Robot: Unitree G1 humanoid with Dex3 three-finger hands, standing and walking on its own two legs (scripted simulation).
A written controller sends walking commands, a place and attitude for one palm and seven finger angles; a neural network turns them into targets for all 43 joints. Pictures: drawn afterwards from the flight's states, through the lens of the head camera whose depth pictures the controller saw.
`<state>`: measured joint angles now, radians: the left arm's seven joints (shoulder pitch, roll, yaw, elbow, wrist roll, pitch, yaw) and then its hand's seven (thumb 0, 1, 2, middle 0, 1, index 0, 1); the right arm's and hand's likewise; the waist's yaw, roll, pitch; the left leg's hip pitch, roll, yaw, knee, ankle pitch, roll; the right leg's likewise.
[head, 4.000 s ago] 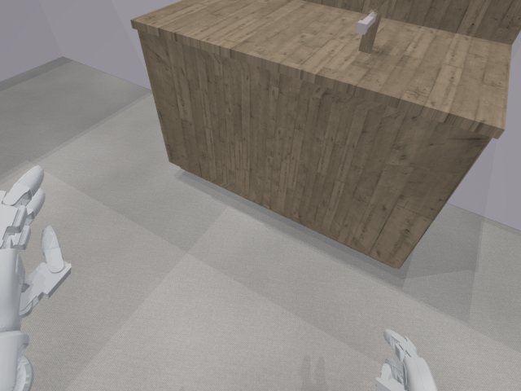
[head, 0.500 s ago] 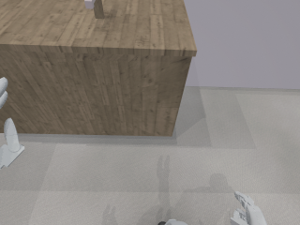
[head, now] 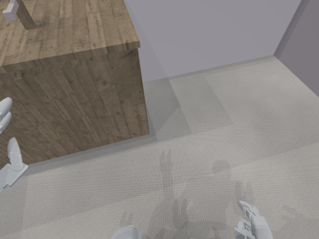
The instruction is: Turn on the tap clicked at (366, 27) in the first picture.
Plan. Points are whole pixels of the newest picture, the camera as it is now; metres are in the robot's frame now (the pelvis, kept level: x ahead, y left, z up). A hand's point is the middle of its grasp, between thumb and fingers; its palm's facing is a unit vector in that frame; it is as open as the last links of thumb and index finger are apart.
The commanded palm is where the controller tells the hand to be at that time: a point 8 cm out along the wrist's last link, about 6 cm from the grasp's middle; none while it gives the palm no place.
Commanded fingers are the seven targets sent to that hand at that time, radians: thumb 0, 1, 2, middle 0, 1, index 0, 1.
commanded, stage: take the last steps up to it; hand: left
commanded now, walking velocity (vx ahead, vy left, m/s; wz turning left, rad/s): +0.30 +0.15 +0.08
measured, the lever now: (9, 15) +0.80 +0.56 +0.15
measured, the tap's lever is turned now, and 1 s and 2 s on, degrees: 0 0 0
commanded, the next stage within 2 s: none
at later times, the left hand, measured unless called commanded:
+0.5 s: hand (16, 168) +0.22 +0.25 +0.17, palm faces +0.43 -0.80 -0.42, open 7.4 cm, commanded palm +0.16 +0.29 +0.18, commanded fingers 0.00 0.90 0.90 -0.20 -0.30 -0.20 -0.30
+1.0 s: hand (10, 113) +0.32 +0.30 +0.18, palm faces +0.36 -0.77 -0.52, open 7.4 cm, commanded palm +0.26 +0.35 +0.18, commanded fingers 0.00 0.90 0.90 -0.20 -0.30 -0.20 -0.30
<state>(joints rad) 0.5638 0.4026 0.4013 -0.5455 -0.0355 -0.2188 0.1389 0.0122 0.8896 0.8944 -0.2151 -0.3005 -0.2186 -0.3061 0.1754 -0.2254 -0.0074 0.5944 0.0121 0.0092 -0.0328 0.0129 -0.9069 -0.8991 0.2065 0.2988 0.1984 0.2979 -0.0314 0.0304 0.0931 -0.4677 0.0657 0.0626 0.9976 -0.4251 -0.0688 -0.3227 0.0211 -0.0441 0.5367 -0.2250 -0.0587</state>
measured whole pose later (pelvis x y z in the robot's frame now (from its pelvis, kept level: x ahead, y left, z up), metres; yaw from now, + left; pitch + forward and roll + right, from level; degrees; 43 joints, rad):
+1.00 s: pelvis +0.10 +0.07 +0.00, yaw +0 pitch +1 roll +1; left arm 0.52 0.41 0.39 -0.55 -0.02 -0.25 0.14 0.01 0.89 0.90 -0.21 -0.30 -0.21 -0.31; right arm 0.21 -0.15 0.01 0.61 0.01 -0.11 -0.04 0.01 -0.90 -0.90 0.21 0.30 0.20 0.30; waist -0.01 0.03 0.05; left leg -0.26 0.05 0.17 0.57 -0.32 0.02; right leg -0.35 -0.05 -0.18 0.63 -0.36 0.02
